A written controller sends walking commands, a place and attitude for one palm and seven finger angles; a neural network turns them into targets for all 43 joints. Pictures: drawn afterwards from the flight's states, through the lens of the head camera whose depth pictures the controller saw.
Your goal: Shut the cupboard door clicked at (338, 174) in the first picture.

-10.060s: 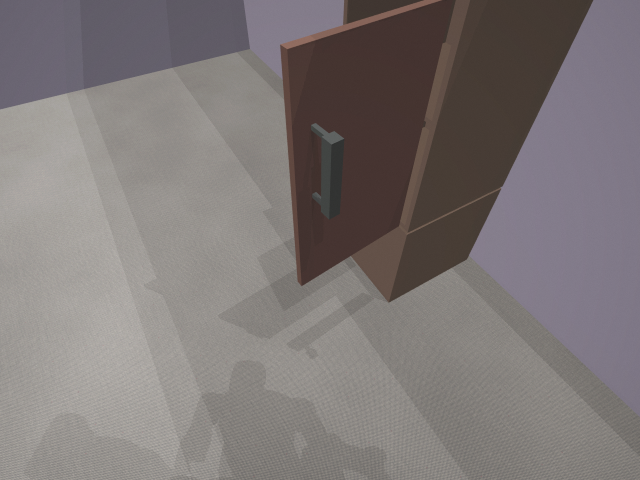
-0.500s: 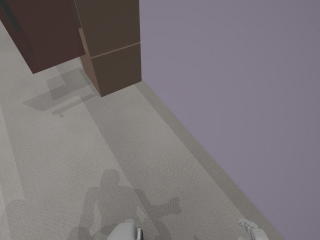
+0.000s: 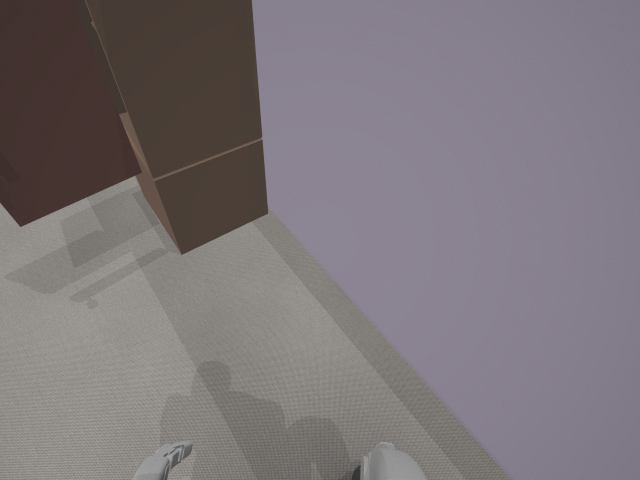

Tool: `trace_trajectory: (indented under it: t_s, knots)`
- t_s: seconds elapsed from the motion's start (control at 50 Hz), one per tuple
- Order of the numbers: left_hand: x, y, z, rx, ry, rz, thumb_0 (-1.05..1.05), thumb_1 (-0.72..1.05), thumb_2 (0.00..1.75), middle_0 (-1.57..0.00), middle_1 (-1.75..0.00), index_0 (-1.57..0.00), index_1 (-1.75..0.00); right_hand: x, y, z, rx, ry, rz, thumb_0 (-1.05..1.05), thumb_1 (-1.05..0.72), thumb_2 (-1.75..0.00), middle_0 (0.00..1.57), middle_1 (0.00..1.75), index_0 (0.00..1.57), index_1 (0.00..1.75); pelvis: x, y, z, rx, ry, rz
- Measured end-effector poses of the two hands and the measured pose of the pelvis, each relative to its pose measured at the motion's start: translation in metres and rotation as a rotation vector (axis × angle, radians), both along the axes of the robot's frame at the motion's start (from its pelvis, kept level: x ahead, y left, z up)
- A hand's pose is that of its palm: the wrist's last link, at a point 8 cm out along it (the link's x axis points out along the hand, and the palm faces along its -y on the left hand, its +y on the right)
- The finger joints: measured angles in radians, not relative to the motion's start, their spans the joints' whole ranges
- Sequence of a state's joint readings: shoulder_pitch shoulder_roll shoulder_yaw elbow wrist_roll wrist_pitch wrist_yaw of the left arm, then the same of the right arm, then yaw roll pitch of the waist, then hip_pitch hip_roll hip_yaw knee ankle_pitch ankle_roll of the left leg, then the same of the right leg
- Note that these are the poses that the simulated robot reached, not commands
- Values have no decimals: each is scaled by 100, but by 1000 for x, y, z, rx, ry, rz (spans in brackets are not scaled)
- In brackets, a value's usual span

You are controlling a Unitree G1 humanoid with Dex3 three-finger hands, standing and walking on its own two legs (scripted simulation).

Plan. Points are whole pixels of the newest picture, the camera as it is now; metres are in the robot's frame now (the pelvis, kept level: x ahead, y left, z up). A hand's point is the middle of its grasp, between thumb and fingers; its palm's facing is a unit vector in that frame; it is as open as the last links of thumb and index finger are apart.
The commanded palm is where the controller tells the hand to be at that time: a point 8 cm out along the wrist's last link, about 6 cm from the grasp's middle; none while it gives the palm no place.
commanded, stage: walk to a spot facing it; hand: left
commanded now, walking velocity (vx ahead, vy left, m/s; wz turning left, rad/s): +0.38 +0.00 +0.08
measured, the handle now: out of the picture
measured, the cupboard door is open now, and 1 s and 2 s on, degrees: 96 96 96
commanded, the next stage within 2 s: turn to face it in 0.44 s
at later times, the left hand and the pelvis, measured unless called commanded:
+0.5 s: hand (207, 466) +0.17 +0.16 -0.18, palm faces +0.20 -0.96 -0.19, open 7.2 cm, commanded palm none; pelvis +0.23 -0.02 +0.00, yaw +9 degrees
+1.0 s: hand (168, 299) +0.44 +0.27 -0.16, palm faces +0.36 -0.91 -0.20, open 7.4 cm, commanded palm none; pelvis +0.38 +0.05 +0.00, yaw +21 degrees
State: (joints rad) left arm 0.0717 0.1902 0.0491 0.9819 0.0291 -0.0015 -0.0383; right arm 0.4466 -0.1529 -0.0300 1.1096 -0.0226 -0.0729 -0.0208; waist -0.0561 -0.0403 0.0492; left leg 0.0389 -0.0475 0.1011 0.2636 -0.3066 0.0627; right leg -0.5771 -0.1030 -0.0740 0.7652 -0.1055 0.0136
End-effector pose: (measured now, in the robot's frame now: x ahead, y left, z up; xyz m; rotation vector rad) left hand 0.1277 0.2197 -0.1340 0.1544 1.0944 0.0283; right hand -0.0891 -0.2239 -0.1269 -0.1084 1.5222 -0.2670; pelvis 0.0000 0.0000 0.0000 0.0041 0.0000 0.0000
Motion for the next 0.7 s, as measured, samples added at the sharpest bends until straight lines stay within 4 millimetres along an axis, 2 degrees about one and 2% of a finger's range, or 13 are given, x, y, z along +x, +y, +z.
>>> trace_trajectory:
  t_s: [0.06,0.12,0.14,0.18,0.26,0.34,0.42,0.48,0.56,0.62,0.66,0.7]
  knots:
    - [58,-16,1,15,-43,-45,1,91,90,-20,-30,-20,-30,-2,3,-6,38,89,-44,0,-92,-90,20,30,20,30,33,-12,-7,5,3,-3]
    - [105,-30,-3,30,-112,-53,0,91,90,-20,-30,-20,-30,8,0,-16,80,171,-70,1,-92,-90,20,30,20,30,68,-28,-20,9,-3,9]
    - [113,-34,-2,32,-125,-45,0,91,90,-20,-30,-20,-30,17,-3,-18,89,185,-74,1,-91,-90,20,30,20,30,76,-32,-21,4,-9,15]
    - [117,-39,-1,32,-115,-16,0,91,90,-20,-30,-20,-30,46,-10,-21,94,173,-65,1,-91,-90,20,30,20,30,92,-37,-18,-3,-19,27]
    - [97,-45,-3,28,1,52,0,91,90,-20,-30,-20,-30,138,-28,-20,82,42,-5,1,-91,-90,20,30,20,30,126,-43,-6,-8,-13,45]
    - [81,-23,1,69,64,175,-3,97,90,-21,-30,-20,-30,244,-39,-15,67,-116,90,1,-91,-90,20,30,20,30,161,-44,1,-17,0,81]
    - [58,-14,-5,64,184,237,-3,96,90,-20,-30,-20,-30,347,-44,-7,29,-234,194,2,-94,-90,20,30,20,30,197,-35,2,-23,-2,117]
    - [39,-14,-12,37,285,288,-2,94,90,-20,-30,-20,-30,423,-36,-1,11,-312,280,2,-94,-90,20,30,19,30,225,-23,-2,-26,-8,140]
    - [24,-12,-24,-12,419,352,-1,93,90,-20,-30,-20,-30,519,-5,5,-8,-412,395,1,-93,-90,20,30,19,30,265,0,-12,-20,-15,172]
    - [29,-2,-37,-49,494,377,0,92,90,-20,-30,-20,-30,573,20,3,-33,-506,450,1,-92,-90,20,30,19,30,292,23,-27,-39,-17,180]
    - [48,10,-41,-47,485,389,0,92,90,-20,-30,-20,-30,589,34,4,-37,-522,467,1,-92,-90,20,30,19,30,303,30,-28,-33,-18,191]
    - [79,25,-42,-36,425,404,1,91,90,-20,-30,-20,-30,595,45,6,-37,-499,484,0,-92,-90,20,30,20,30,312,36,-23,-33,-15,210]
